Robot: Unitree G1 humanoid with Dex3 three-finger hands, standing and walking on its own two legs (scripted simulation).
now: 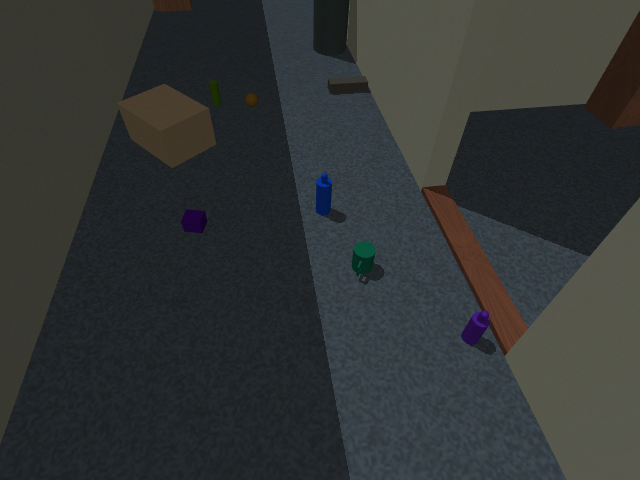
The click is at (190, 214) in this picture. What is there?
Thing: small box
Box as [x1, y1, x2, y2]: [181, 209, 206, 232]
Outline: 186,209 181,220 184,231 202,232 206,223 204,211
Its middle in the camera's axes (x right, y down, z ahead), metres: -0.53 -0.09 +1.71
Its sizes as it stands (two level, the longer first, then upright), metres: 0.083 0.075 0.065
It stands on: the floor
